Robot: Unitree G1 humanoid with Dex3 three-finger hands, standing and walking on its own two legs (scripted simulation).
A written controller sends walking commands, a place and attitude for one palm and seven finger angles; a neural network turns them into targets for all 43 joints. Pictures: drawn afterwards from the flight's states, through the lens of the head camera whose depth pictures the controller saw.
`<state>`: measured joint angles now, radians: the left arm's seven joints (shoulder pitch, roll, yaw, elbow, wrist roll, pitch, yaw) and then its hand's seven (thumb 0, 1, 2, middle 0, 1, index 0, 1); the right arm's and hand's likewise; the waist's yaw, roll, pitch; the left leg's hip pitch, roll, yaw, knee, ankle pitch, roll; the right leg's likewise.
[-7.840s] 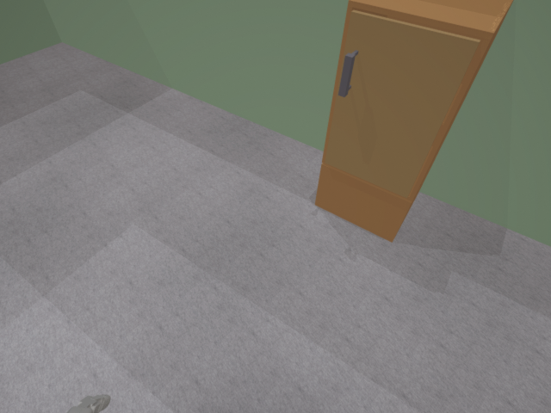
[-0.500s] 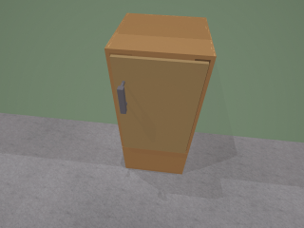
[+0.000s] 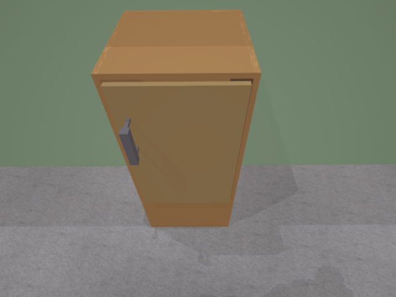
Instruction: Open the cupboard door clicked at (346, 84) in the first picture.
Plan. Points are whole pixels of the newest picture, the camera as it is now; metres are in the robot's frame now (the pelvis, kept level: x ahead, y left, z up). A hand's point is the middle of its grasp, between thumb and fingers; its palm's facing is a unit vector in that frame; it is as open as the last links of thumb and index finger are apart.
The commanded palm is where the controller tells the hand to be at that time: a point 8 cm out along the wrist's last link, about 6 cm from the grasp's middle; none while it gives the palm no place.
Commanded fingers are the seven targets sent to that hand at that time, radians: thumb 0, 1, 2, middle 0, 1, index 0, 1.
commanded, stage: come to a stop and stand still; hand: left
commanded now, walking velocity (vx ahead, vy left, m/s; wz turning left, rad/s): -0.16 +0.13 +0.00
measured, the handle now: (131, 141) +0.52 +0.21 -0.03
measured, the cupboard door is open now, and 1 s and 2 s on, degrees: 0 0 0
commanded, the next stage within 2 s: look again from close up in 0.78 s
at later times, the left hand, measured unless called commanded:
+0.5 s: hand out of the picture +0.00 +0.20 -0.17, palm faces +0.05 -0.97 -0.22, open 7.3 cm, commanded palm none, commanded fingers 0.00 0.90 0.90 -0.20 -0.30 -0.20 -0.30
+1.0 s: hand out of the picture -0.07 +0.18 -0.17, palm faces +0.04 -0.99 -0.17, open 7.4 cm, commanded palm none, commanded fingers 0.00 0.90 0.90 -0.20 -0.30 -0.20 -0.30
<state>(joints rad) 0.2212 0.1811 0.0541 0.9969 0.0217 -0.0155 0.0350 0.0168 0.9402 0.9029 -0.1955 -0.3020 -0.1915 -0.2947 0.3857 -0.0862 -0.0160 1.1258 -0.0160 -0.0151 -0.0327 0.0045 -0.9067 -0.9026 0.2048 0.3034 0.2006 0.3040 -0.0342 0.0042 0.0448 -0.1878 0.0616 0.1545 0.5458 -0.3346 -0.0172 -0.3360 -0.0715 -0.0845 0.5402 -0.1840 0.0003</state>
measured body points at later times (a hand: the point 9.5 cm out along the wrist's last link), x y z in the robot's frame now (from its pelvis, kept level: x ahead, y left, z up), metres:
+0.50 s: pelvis -0.03 +0.02 +0.01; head -0.01 +0.01 +0.45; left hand +0.00 +0.25 -0.15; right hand +0.02 -0.21 -0.15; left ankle -0.03 +0.12 -0.73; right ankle -0.01 -0.11 -0.73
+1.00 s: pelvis -0.04 +0.03 +0.00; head -0.03 +0.03 +0.45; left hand -0.07 +0.23 -0.16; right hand -0.05 -0.18 -0.16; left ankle -0.03 +0.12 -0.73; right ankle +0.00 -0.11 -0.73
